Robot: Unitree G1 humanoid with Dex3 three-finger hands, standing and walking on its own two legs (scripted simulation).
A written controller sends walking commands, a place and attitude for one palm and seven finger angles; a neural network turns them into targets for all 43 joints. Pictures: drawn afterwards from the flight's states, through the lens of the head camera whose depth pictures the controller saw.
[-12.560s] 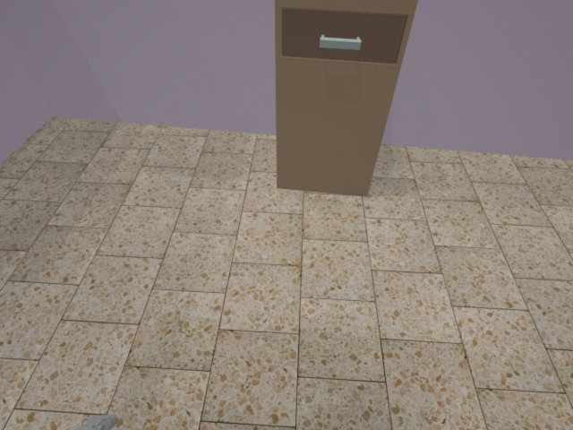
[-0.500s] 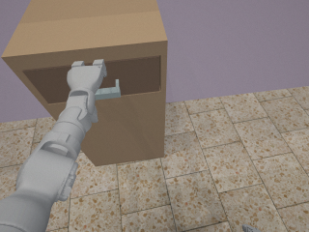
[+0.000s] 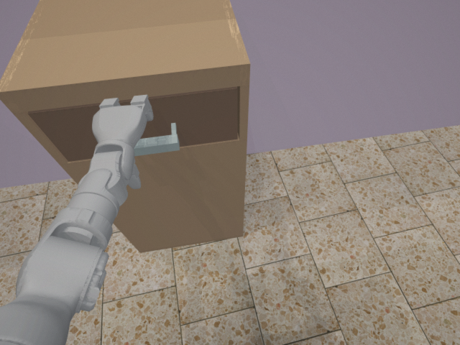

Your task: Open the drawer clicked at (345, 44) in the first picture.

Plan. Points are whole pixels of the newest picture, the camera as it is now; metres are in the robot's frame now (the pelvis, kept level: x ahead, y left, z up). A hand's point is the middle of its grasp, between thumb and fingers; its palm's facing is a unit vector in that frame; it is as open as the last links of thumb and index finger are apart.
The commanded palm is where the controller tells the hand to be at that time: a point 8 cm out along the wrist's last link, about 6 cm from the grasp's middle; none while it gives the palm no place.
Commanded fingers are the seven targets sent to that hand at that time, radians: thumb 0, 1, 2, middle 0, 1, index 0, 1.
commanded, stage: move the hooked fingers above the handle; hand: left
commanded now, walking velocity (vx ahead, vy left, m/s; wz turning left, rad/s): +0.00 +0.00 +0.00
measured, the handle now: (145, 138) +0.53 +0.17 +0.01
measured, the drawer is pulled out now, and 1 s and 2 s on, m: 0.00 0.00 0.00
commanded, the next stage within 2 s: lower the fingers behind the handle in 0.32 s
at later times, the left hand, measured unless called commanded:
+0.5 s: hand (135, 142) +0.48 +0.17 +0.06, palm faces +0.01 -0.02 -1.00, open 13.8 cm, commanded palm +0.45 +0.18 +0.11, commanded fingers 0.00 -0.50 0.30 -0.30 -1.20 -0.30 -1.20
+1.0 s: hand (135, 156) +0.47 +0.18 +0.02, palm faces -0.02 +0.00 -1.00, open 13.8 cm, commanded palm +0.46 +0.18 +0.08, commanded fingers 0.00 -0.50 0.30 -0.30 -1.20 -0.30 -1.20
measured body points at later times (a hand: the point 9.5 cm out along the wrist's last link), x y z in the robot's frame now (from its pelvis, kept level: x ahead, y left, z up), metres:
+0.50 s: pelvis +0.00 +0.00 +0.00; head +0.07 -0.02 +0.44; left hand +0.47 +0.16 +0.11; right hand +0.07 -0.26 -0.14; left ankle -0.04 +0.09 -0.73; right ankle +0.00 -0.10 -0.73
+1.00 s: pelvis -0.01 -0.01 -0.01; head +0.08 -0.02 +0.43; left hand +0.47 +0.17 +0.08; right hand +0.03 -0.28 -0.14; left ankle -0.04 +0.09 -0.73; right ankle +0.00 -0.10 -0.73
